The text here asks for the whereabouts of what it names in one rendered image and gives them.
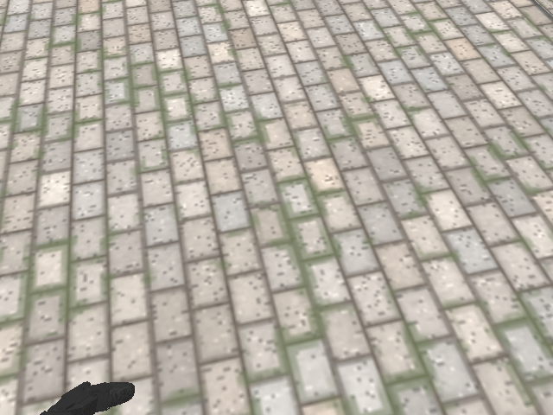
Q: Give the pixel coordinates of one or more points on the robot left hand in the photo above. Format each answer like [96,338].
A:
[86,399]

